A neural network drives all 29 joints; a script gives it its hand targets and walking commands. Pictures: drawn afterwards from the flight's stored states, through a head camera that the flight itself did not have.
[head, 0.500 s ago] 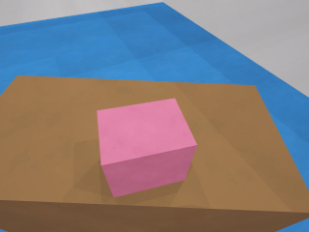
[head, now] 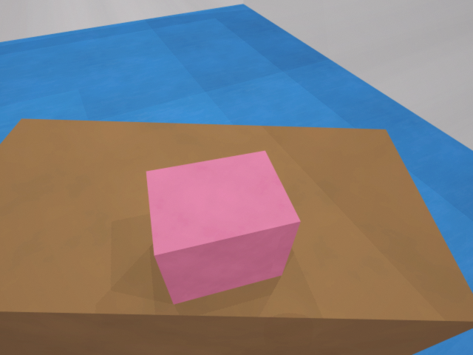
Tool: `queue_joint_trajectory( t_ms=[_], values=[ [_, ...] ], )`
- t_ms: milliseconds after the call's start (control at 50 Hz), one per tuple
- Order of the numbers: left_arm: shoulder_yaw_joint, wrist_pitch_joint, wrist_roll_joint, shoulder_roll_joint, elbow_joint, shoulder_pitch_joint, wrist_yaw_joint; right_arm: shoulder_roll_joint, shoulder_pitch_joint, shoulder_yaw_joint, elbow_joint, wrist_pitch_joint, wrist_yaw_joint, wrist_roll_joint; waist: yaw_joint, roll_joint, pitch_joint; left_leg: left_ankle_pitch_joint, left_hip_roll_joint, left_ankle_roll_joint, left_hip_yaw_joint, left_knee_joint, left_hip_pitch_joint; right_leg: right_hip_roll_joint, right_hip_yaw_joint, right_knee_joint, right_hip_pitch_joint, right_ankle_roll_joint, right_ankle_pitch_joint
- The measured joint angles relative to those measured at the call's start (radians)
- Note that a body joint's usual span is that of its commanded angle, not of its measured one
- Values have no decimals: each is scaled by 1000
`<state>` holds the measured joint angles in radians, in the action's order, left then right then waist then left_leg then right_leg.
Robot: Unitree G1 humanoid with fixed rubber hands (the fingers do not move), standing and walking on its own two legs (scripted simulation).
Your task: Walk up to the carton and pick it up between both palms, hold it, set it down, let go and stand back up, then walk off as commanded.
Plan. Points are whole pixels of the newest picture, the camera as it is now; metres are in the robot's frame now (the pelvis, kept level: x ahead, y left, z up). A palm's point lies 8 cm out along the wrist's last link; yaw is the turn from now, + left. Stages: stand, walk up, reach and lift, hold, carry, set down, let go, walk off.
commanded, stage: stand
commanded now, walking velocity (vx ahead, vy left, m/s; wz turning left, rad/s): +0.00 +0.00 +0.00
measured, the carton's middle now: (219, 227) +0.37 +0.03 -0.02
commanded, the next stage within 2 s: walk up in 0.14 s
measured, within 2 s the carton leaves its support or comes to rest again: neither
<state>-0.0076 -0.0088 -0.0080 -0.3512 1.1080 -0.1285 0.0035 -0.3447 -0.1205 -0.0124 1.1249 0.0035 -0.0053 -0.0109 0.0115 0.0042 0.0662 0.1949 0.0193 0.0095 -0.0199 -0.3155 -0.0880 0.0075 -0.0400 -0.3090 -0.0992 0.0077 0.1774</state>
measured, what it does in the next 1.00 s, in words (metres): walks backwards: left foot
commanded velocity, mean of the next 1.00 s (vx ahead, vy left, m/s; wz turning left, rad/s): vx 0.00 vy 0.00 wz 0.00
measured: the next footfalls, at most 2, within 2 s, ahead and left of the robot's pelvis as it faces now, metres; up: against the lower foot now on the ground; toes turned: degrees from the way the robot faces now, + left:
left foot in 0.72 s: -0.12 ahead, +0.15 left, +0.00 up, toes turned -5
right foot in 1.06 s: -0.17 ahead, -0.10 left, +0.00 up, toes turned +0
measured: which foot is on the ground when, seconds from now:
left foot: down 0.00-0.48, up 0.50-0.70, down 0.72-1.00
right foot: down 0.00-0.70, up 0.72-1.00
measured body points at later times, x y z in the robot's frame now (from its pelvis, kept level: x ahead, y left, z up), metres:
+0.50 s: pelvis -0.04 +0.00 -0.02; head +0.02 +0.00 +0.43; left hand +0.07 +0.31 -0.14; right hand +0.07 -0.32 -0.14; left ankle -0.01 +0.12 -0.75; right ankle +0.00 -0.12 -0.75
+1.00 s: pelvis -0.15 +0.04 -0.03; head -0.08 +0.06 +0.41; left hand -0.03 +0.35 -0.16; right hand -0.10 -0.28 -0.13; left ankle -0.10 +0.17 -0.75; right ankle -0.21 -0.10 -0.72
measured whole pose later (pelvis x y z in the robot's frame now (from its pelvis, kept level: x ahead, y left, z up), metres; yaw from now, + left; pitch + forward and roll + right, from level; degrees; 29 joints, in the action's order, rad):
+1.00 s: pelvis -0.15 +0.04 -0.03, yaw -2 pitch -3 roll -1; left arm -0.09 0.06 -0.02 -0.42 0.85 -0.15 0.00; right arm -0.35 -0.22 -0.06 0.82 -0.02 0.02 -0.02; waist 0.03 0.05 0.20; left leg 0.31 0.04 0.01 0.04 -0.70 -0.34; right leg 0.07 -0.11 -0.92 -0.28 0.02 0.57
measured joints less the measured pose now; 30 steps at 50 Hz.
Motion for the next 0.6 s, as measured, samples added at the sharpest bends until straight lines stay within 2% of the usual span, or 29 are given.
queue_joint_trajectory(
  t_ms=[220,340,400,500,560,600],
  values=[
    [-4,0,-1,10,-4,7,-5,-2,13,-2,7,5,4,1,-14,4,1,-5,-7,-5,-6,5,4,-7,-7,-12,-6,3,3],
    [-1,2,-1,6,2,4,-3,6,25,-3,-1,0,0,6,-9,10,2,-6,-5,-4,-4,2,2,-5,-4,-7,-3,4,-2],
    [-4,20,8,4,-34,24,0,-7,44,-21,-45,-18,-6,22,-6,10,39,6,-10,-9,-4,-56,-47,-8,-4,-81,-60,2,14],
    [-17,38,5,-14,-118,52,3,-43,69,-53,-139,-59,-7,27,0,-6,102,62,-9,-27,8,-264,-181,-3,3,-226,-162,-5,60],
    [-28,44,-11,-22,-178,54,9,-53,76,-66,-193,-90,-1,16,-10,3,132,286,-76,-41,91,-608,-293,-10,-17,-277,-208,-8,59],
    [-33,48,-19,-30,-211,59,17,-51,60,-72,-236,-90,2,18,-6,15,146,342,-102,-42,128,-749,-325,-20,-26,-294,-234,-7,50]
  ],
)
